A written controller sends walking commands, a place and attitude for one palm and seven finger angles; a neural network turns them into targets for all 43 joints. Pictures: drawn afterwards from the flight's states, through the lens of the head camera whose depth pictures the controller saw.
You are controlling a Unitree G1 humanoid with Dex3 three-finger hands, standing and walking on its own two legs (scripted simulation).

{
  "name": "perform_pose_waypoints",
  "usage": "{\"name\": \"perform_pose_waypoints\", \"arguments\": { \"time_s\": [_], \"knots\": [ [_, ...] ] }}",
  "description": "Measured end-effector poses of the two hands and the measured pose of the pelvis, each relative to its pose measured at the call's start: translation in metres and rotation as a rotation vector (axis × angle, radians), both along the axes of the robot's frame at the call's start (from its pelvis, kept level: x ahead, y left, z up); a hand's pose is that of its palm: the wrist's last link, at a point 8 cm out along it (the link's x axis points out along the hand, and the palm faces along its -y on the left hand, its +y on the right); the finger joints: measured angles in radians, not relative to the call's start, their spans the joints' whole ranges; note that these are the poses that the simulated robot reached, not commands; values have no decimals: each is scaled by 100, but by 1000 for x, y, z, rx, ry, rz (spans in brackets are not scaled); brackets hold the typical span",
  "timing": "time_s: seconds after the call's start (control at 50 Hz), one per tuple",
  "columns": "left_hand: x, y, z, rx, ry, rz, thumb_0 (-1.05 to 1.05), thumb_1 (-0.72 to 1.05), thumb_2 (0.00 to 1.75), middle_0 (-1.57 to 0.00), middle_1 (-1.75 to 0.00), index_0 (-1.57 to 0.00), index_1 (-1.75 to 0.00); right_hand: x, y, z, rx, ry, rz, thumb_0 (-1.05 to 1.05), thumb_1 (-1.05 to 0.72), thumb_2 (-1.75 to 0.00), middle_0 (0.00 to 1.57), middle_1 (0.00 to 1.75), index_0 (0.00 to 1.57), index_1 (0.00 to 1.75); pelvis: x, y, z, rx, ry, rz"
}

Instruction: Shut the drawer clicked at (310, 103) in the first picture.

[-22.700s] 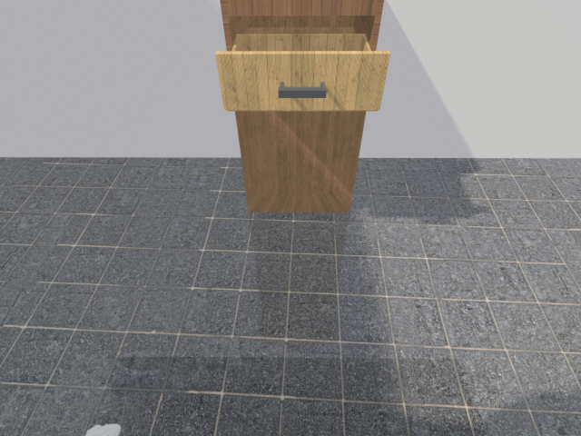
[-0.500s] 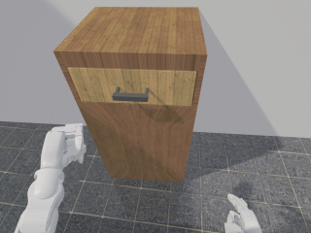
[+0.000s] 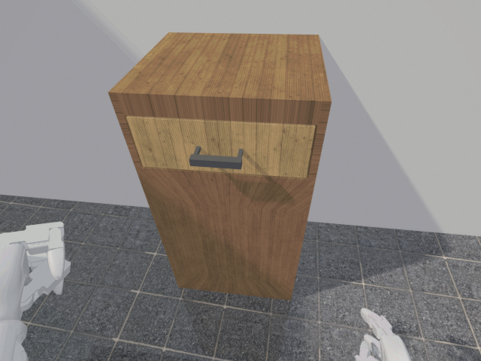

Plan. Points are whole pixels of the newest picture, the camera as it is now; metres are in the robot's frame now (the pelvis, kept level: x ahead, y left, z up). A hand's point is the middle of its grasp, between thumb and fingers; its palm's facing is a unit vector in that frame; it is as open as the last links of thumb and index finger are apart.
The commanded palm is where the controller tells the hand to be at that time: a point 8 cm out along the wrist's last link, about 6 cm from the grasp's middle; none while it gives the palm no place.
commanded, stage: draw the hand back to the body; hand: left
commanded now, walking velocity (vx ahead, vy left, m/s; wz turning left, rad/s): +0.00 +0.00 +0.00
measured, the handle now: (217, 156) +0.57 +0.14 +0.03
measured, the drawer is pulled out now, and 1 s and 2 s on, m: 0.00 0.00 0.00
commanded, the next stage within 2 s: step back with the hand held close in 0.08 s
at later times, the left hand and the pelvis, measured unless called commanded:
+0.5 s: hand (81, 269) +0.18 +0.23 +0.15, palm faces +0.27 -0.82 -0.50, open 3.3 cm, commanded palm +0.11 +0.28 +0.18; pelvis -0.03 +0.01 +0.00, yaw -2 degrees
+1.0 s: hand (45, 329) +0.10 +0.23 +0.15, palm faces +0.35 -0.81 -0.47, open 3.3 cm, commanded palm +0.03 +0.28 +0.18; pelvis -0.10 +0.00 -0.02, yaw +0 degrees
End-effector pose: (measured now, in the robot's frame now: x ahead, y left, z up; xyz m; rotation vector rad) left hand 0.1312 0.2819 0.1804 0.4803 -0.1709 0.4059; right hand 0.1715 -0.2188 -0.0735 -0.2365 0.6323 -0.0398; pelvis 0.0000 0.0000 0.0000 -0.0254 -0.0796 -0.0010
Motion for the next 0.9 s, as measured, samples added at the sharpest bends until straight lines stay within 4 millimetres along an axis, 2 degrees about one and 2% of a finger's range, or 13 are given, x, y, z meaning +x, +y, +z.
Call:
{"name": "perform_pose_waypoints", "arguments": {
  "time_s": [0.2, 0.34, 0.46, 0.54, 0.72, 0.82, 0.9],
  "knots": [
    [5, -5, -10, -43, 8, -8, 2, 89, 90, -141, -159, -141, -160, -8, 3, -1, 3, 1, 2, 2, -90, -90, 20, 30, 20, 30, -7, -2, 0, 6, -5, -3],
    [12, 0, 8, 56, -44, -49, 2, 89, 90, -141, -159, -141, -160, -22, -6, -2, 1, 33, -53, 2, -90, -90, 20, 30, 21, 30, -13, -1, 0, 5, 39, -21],
    [16, -5, -7, 64, 47, -119, 2, 89, 90, -141, -159, -141, -160, -44, -21, -8, -19, 87, -140, 1, -90, -90, 20, 30, 21, 30, -24, 7, -2, 22, 74, -34],
    [5, -6, -11, 89, 78, -148, 2, 89, 90, -141, -159, -141, -160, -59, -26, -9, -32, 110, -178, 2, -90, -90, 20, 30, 20, 30, -32, 9, -5, 29, 82, -34],
    [-34, 3, 5, 147, -44, -103, 2, 88, 90, -141, -159, -141, -160, -76, -20, -7, -33, 58, -160, 2, -90, -90, 20, 30, 20, 30, -57, 8, -12, 44, 58, -23],
    [-50, 0, -1, 127, -71, -64, 2, 89, 90, -141, -159, -141, -160, -82, -16, -10, -13, 27, -135, 2, -90, -90, 20, 30, 20, 30, -72, 4, -17, 42, 50, -21],
    [-57, -5, -9, 97, -67, -76, 2, 89, 90, -141, -159, -141, -160, -95, -17, -12, -23, 44, -119, 1, -90, -90, 20, 30, 21, 30, -85, 2, -17, 33, 61, -16]
  ]
}}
